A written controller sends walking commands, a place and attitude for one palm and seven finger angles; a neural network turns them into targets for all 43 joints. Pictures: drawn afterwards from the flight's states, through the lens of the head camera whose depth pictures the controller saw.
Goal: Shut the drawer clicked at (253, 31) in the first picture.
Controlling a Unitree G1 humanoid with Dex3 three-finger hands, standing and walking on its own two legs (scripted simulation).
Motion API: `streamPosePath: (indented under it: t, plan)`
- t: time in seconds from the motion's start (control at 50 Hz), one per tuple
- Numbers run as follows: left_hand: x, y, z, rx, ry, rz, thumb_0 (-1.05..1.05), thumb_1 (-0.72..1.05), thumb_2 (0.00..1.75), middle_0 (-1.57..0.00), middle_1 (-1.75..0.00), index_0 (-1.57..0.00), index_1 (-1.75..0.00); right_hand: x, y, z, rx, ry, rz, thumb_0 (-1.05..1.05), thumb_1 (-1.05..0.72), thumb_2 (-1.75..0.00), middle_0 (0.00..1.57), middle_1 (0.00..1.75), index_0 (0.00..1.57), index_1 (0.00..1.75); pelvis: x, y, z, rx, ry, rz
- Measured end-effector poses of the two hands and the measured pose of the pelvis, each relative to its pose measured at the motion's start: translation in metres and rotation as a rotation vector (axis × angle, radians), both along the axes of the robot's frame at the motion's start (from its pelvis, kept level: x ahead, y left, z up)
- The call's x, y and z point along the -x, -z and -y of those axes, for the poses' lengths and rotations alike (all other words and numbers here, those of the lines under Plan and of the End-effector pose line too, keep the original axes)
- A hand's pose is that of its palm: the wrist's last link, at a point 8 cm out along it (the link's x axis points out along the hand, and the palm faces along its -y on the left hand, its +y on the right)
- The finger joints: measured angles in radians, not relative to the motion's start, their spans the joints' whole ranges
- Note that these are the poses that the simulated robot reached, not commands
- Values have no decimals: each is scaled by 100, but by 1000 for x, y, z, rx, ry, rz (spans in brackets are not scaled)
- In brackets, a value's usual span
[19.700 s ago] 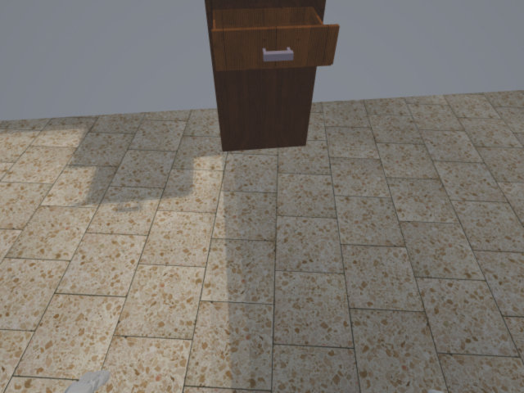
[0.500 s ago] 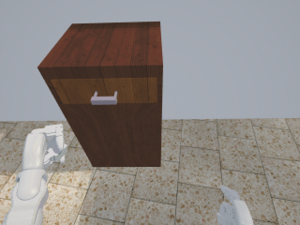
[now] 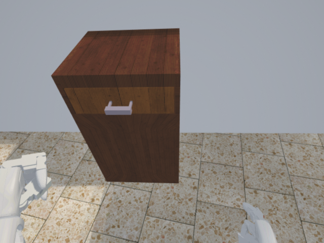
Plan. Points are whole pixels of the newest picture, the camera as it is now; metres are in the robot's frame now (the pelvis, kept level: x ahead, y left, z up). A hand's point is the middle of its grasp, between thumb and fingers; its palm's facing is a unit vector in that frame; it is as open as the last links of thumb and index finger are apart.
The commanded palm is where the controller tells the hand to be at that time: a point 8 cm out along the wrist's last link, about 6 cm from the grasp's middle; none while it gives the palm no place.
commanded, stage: step back with the hand held close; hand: left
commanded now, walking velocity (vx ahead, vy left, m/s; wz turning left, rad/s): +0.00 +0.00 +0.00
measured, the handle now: (119, 106) +0.62 +0.27 -0.05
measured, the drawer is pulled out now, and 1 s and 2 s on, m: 0.00 0.00 0.00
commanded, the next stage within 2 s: stop stepping back and stand still in 1.64 s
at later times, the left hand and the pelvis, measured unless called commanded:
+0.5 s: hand (32, 187) +0.17 +0.27 +0.15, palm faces +0.28 -0.81 -0.52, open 3.3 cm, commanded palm +0.11 +0.31 +0.17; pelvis -0.03 +0.03 +0.00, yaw -1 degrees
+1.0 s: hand (2, 223) +0.10 +0.27 +0.16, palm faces +0.37 -0.78 -0.51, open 3.3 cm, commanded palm +0.03 +0.31 +0.17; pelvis -0.09 +0.03 -0.02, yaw +2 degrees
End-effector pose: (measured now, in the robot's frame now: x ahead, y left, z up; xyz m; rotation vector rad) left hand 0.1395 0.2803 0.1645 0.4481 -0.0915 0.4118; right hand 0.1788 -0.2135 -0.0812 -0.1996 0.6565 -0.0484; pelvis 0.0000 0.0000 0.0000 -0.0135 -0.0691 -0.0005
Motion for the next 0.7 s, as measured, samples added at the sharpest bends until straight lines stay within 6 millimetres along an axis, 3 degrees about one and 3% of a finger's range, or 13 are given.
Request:
streamPosePath:
  t: [0.1, 0.2, 0.34, 0.56, 0.7]
  plan:
    - [-6, 0, 4, 6, 26, 7, 2, 89, 90, -140, -160, -140, -160, 4, -2, 1, 9, 10, 7, 1, -90, -90, 20, 30, 20, 30, -2, 0, 0, -1, 6, 0]
    - [-14, -18, -5, -80, 56, 63, 2, 89, 90, -140, -160, -141, -160, 9, -3, 5, 12, 39, -20, 1, -90, -90, 20, 30, 20, 30, 0, -1, -4, 7, 10, -34]
    - [-18, 0, -11, -79, 120, -48, 2, 89, 90, -140, -160, -140, -160, 28, 1, 14, 37, 125, -95, 1, -90, -90, 20, 30, 20, 30, 10, -1, -19, 2, 23, -84]
    - [21, -10, -33, -144, 122, 0, 2, 89, 89, -140, -160, -140, -160, 53, -3, -7, 60, 127, -93, 1, -90, -90, 20, 30, 20, 30, 38, 5, -35, -9, 19, -84]
    - [48, -5, -34, -145, 88, 49, 2, 89, 90, -140, -160, -140, -160, 65, -1, -21, 29, 89, -28, 1, -90, -90, 20, 30, 20, 30, 62, 12, -35, -8, 13, -69]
